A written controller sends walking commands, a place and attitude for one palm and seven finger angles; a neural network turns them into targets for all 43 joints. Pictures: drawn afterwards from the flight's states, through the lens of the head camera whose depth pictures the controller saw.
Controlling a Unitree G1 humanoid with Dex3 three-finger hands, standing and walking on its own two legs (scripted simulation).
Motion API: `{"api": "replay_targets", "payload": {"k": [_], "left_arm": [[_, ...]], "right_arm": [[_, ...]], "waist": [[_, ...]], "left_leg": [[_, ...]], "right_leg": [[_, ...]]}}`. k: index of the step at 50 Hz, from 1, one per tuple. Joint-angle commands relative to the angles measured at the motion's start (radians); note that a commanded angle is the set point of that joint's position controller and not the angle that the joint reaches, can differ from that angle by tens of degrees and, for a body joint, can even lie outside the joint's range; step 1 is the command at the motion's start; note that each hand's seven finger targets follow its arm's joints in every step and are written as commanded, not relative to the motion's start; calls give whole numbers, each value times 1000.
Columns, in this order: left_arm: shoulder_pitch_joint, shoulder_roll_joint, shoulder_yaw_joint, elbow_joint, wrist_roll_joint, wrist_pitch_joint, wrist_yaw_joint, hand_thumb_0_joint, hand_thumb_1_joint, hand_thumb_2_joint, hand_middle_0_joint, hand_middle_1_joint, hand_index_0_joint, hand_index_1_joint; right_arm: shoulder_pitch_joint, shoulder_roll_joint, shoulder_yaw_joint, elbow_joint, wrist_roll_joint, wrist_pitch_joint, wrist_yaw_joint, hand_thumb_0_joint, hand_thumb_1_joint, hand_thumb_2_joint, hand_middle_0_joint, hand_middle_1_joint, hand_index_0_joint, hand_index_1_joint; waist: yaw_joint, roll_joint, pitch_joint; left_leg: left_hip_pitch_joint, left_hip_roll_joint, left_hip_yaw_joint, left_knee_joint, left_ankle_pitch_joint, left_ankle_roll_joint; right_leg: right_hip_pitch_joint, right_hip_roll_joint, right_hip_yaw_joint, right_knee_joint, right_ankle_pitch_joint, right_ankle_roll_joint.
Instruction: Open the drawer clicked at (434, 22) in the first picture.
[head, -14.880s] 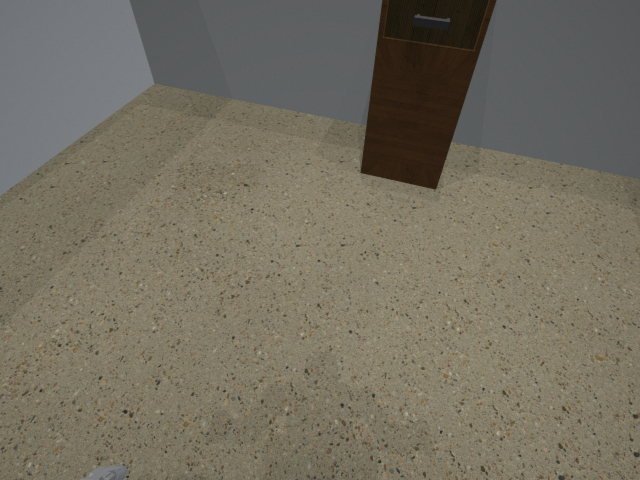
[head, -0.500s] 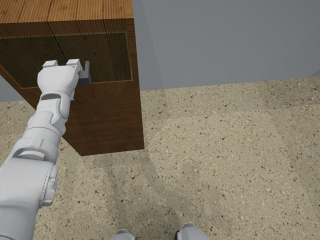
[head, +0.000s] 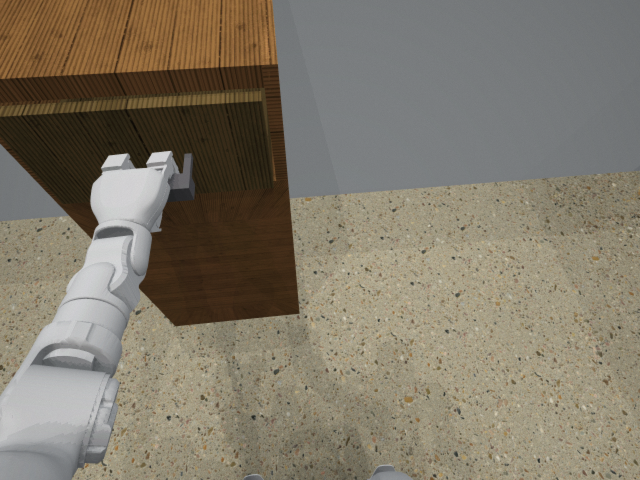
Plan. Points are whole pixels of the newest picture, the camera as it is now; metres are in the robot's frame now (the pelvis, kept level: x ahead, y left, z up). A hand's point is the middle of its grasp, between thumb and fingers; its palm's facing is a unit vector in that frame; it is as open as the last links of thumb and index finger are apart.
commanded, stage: pull the drawer open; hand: left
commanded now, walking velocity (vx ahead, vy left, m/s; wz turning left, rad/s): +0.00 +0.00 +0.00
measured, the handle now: (148, 176) +0.52 +0.23 +0.03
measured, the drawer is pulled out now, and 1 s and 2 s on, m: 0.02 0.12 0.26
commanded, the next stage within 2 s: none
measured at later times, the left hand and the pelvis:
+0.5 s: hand (148, 226) +0.45 +0.22 +0.01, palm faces -0.05 -0.04 -1.00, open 6.3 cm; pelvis -0.01 +0.00 +0.00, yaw +0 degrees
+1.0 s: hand (141, 283) +0.36 +0.21 +0.01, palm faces -0.02 -0.03 -1.00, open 6.3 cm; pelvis -0.01 -0.01 +0.01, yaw +2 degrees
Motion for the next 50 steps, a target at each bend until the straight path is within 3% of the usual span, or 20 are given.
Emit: {"api": "replay_targets", "payload": {"k": [1, 5, 9, 14, 17, 19, 20, 21, 22, 26, 28, 31, 33, 36, 39, 41, 42, 43, 46, 50], "left_arm": [[-506, 242, 43, -126, 28, -5, 59, 0, 900, 900, -400, -1350, -400, -1350], [-509, 191, 10, -82, 26, 7, 62, 0, 900, 900, -400, -1350, -400, -1350], [-539, 203, 21, -82, 23, -2, 57, 0, 900, 900, -400, -1350, -400, -1350], [-525, 185, 12, -69, 16, -16, 50, 0, 900, 900, -400, -1350, -400, -1350], [-439, 215, 48, -105, 11, -33, 42, 0, 900, 900, -400, -1350, -400, -1350], [-366, 166, 23, -99, 0, -32, 36, 0, 900, 900, -400, -1350, -400, -1350], [-351, 165, 24, -132, -4, -38, 36, 0, 900, 900, -400, -1350, -400, -1350], [-286, 206, 72, -143, -8, -40, 36, 0, 900, 900, -400, -1350, -400, -1350], [-240, 168, 39, -156, -10, -36, 34, 0, 900, 900, -400, -1350, -400, -1350], [-103, 185, 70, -275, -19, -24, 43, 0, 900, 900, -400, -1350, -400, -1350], [-28, 128, 32, -319, -31, -6, 45, 0, 900, 900, -400, -1350, -400, -1350], [78, 162, 69, -444, -35, 18, 57, 0, 900, 900, -400, -1350, -400, -1350], [149, 80, 12, -501, -41, 42, 59, 0, 900, 900, -400, -1350, -400, -1350], [215, 107, 37, -586, -47, 75, 68, 0, 900, 900, -400, -1350, -400, -1350], [279, 50, -5, -648, -44, 102, 72, 0, 900, 900, -400, -1350, -400, -1350], [-59, 87, -27, -574, -17, 105, 83, 0, 900, 900, -400, -1350, -400, -1350], [-54, 84, -27, -556, -1, 103, 88, 0, 900, 900, -400, -1350, -400, -1350], [-7, 93, -11, -489, 9, 111, 89, 0, 900, 900, -400, -1350, -400, -1350], [-69, 87, -33, -486, 13, 104, 78, 0, 900, 900, -400, -1350, -400, -1350], [-94, 69, -47, -420, 4, 79, 52, 0, 900, 900, -400, -1350, -400, -1350]], "right_arm": [[128, -171, -57, -29, -4, -17, -22, 0, -900, -900, 200, 300, 200, 300], [128, -161, -54, -29, -2, -22, -22, 0, -900, -900, 200, 300, 200, 300], [131, -160, -55, -36, -4, -24, -24, 0, -900, -900, 200, 300, 200, 300], [125, -157, -53, -46, -4, -30, -24, 0, -900, -900, 200, 300, 200, 300], [116, -155, -53, -60, -4, -29, -23, 0, -900, -900, 200, 300, 200, 300], [108, -150, -52, -68, 1, -28, -20, 0, -900, -900, 200, 300, 200, 300], [99, -150, -55, -72, 1, -30, -19, 0, -900, -900, 200, 300, 200, 300], [96, -153, -56, -76, 0, -28, -18, 0, -900, -900, 200, 300, 200, 300], [90, -149, -55, -87, 4, -26, -16, 0, -900, -900, 200, 300, 200, 300], [55, -150, -58, -103, 9, -23, -12, 0, -900, -900, 200, 300, 200, 300], [39, -147, -58, -114, 17, -25, -6, 0, -900, -900, 200, 300, 200, 300], [7, -150, -56, -133, 17, -25, -4, 0, -900, -900, 200, 300, 200, 300], [-19, -143, -56, -141, 23, -30, 2, 0, -900, -900, 200, 300, 200, 300], [-53, -147, -51, -153, 21, -33, 0, 0, -900, -900, 200, 300, 200, 300], [-90, -137, -44, -165, 22, -40, -2, 0, -900, -900, 200, 300, 200, 300], [-75, -147, -36, -119, 21, -39, -28, 0, -900, -900, 200, 300, 200, 300], [-80, -142, -37, -123, 19, -42, -31, 0, -900, -900, 200, 300, 200, 300], [-84, -136, -36, -117, 19, -42, -37, 0, -900, -900, 200, 300, 200, 300], [-103, -132, -31, -122, 19, -41, -47, 0, -900, -900, 200, 300, 200, 300], [-114, -123, -26, -129, 19, -42, -57, 0, -900, -900, 200, 300, 200, 300]], "waist": [[-24, 19, -364], [-28, 28, -393], [-30, 17, -438], [-27, 31, -425], [7, 33, -487], [16, 10, -434], [20, 11, -438], [46, -2, -469], [44, -6, -458], [76, -3, -443], [71, -25, -385], [96, 3, -412], [86, -4, -356], [93, -11, -359], [93, -1, -325], [13, -44, -224], [37, 0, -236], [53, -19, -239], [62, 5, -288], [64, -39, -279]], "left_leg": [[287, -52, -35, -29, 557, 22], [304, -54, -41, -21, 581, 18], [310, -56, -44, -6, 596, 19], [298, -58, -42, -5, 551, 19], [302, -58, -37, -10, 584, 21], [284, -57, -31, -22, 564, 21], [289, -55, -26, -27, 559, 22], [291, -54, -30, -28, 596, 23], [286, -57, -22, -34, 595, 24], [298, -50, -19, -57, 637, 25], [304, -48, -15, -71, 631, 25], [338, -45, -22, -82, 694, 22], [370, -37, -25, -90, 705, 18], [393, -37, -28, -99, 707, 16], [421, -35, -31, -107, 718, 13], [383, -39, -42, -109, 563, 10], [391, -46, -37, -120, 526, 10], [389, -55, -32, -121, 499, 10], [403, -65, -27, -123, 490, 9], [380, -76, -23, -115, 469, 13]], "right_leg": [[167, 64, -36, -29, 424, -53], [155, 63, -39, -16, 426, -53], [170, 62, -32, -6, 443, -49], [156, 64, -31, -11, 412, -49], [217, 61, -25, -3, 455, -50], [219, 64, -33, -13, 440, -51], [233, 63, -30, -19, 450, -50], [266, 61, -28, -12, 468, -53], [278, 61, -28, -18, 486, -51], [317, 59, -28, -28, 514, -55], [312, 61, -35, -43, 509, -53], [352, 58, -33, -42, 540, -56], [318, 61, -44, -52, 507, -52], [346, 59, -43, -60, 508, -53], [333, 58, -49, -64, 501, -51], [249, 57, -56, -73, 403, -50], [241, 57, -54, -77, 368, -55], [256, 59, -53, -78, 356, -60], [285, 53, -43, -78, 367, -66], [296, 49, -40, -76, 386, -61]]}}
